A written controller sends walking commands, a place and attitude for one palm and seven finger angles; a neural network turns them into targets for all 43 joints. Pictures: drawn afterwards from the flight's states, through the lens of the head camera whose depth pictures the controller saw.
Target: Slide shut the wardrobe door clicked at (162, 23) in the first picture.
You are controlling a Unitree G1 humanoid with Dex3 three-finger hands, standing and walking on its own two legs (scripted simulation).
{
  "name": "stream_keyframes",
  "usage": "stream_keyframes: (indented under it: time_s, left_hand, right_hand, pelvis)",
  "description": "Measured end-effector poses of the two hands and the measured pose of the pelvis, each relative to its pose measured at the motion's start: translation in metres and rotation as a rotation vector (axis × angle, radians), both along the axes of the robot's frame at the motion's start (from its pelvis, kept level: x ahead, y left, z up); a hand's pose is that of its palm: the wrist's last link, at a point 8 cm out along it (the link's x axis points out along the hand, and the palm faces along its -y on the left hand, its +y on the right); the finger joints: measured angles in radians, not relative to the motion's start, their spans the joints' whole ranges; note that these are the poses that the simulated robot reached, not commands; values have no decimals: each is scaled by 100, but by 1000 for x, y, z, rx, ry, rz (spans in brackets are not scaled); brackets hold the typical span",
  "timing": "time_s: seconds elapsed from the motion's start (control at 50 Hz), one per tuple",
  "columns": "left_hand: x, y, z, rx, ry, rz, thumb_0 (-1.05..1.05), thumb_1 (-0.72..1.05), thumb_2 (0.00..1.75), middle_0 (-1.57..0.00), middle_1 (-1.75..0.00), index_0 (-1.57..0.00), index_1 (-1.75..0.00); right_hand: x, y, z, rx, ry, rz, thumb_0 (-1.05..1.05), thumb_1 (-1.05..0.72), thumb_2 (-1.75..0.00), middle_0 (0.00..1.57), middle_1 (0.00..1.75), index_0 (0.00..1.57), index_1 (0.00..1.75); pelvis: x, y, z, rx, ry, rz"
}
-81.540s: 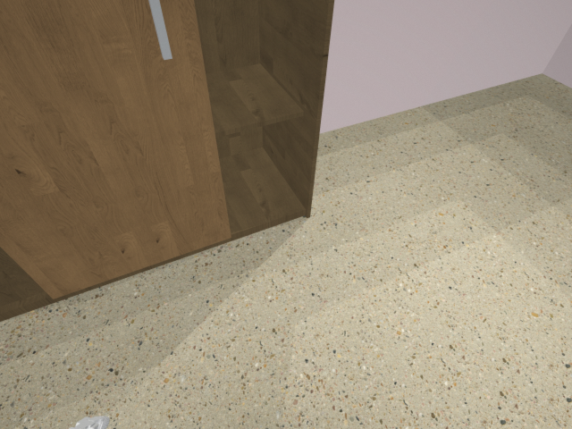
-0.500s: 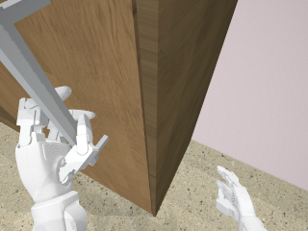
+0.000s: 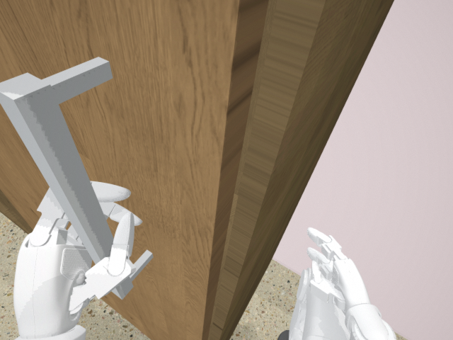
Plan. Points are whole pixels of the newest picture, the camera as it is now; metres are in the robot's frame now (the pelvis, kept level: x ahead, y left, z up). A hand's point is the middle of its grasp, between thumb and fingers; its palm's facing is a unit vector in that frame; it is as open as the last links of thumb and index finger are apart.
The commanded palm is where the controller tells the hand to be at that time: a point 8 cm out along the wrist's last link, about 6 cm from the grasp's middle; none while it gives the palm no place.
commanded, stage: stop walking and hold the door there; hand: left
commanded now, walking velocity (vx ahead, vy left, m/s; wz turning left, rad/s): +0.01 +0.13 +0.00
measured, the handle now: (111, 214) +0.15 +0.18 +0.24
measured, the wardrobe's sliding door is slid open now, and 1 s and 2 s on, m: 0.01 0.00 0.00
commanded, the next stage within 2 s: none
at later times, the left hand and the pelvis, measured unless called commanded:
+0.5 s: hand (115, 253) +0.13 +0.18 +0.20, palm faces +0.58 -0.74 -0.33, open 7.2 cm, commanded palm +0.09 +0.20 +0.16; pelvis -0.14 -0.09 -0.06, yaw -9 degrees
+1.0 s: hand (122, 266) +0.12 +0.16 +0.21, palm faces +0.39 -0.90 -0.21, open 6.1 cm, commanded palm +0.07 +0.17 +0.16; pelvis -0.30 -0.08 +0.01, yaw -30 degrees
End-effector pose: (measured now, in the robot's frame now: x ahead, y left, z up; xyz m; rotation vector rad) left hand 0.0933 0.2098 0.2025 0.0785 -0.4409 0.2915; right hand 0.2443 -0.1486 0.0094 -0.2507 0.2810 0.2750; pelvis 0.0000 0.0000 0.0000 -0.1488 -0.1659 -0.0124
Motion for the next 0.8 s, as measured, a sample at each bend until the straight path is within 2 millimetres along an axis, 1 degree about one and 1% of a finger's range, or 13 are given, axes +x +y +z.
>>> stream_keyframes:
  time_s: [0.02,0.1,0.22,0.26,0.32,0.36,0.42,0.48,0.56,0.64,0.68,0.74,0.8]
  left_hand:
    - [0,0,0,-22,-6,11,-2,66,82,-51,-154,-35,-135]
    - [3,3,4,123,-25,23,-3,64,82,-54,-156,-40,-138]
    - [-2,-3,7,183,28,186,-11,58,85,-52,-149,-38,-140]
    - [-4,-4,7,231,33,255,-17,56,84,-51,-147,-35,-140]
    - [-5,-3,6,325,-18,349,-35,52,84,-49,-144,-21,-140]
    - [-5,-3,6,380,-29,403,-46,51,85,-48,-143,-12,-140]
    - [-7,-3,7,408,1,403,-45,53,86,-47,-141,-9,-140]
    - [-8,-2,7,386,6,351,-36,57,87,-47,-141,-11,-140]
    - [-7,-2,6,318,-19,272,-28,59,87,-46,-140,-12,-141]
    - [-11,-8,7,239,25,262,-20,63,84,-46,-140,-14,-141]
    - [-13,-12,7,203,42,262,-17,65,82,-46,-140,-14,-141]
    - [-14,-14,5,205,18,260,-17,66,79,-46,-140,-14,-139]
    - [-15,-16,6,159,40,223,-15,68,79,-46,-140,-16,-136]
  right_hand:
    - [-6,-2,0,4,11,8,1,-90,-90,21,30,20,30]
    - [-27,-27,-13,20,76,-65,1,-90,-90,21,30,21,30]
    - [-49,-97,-39,56,80,-255,1,-90,-90,21,30,21,30]
    - [-61,-126,-56,59,79,-323,1,-90,-90,21,30,21,30]
    - [-83,-174,-96,38,75,-404,1,-90,-90,21,30,21,30]
    - [-106,-204,-128,-8,134,-445,1,-90,-90,21,30,20,30]
    - [-166,-240,-163,-52,290,-551,1,-90,-90,20,30,20,30]
    - [-251,-254,-175,-44,421,-678,1,-91,-90,20,30,20,30]
    - [-369,-251,-183,-4,491,-824,1,-91,-90,20,30,20,30]
    - [-469,-237,-190,53,598,-933,1,-91,-90,20,30,19,30]
    - [-507,-230,-190,45,653,-954,2,-91,-90,20,30,19,30]
    - [-552,-230,-195,25,690,-964,2,-91,-90,20,30,20,30]
    - [-585,-232,-177,8,708,-1001,2,-91,-90,20,30,20,30]
  pelvis:
    - [-2,-4,1,-5,-10,-1]
    - [-2,-29,2,-2,-31,-13]
    - [-11,-65,-5,45,7,-34]
    - [-19,-80,-15,97,25,-53]
    - [-36,-109,-53,259,54,-31]
    - [-62,-113,-67,286,45,-22]
    - [-101,-105,-68,330,37,-43]
    - [-134,-94,-60,327,33,-101]
    - [-171,-90,-65,277,6,-170]
    - [-196,-99,-51,242,41,-204]
    - [-211,-104,-46,226,65,-229]
    - [-242,-109,-57,233,79,-274]
    - [-262,-104,-40,193,55,-294]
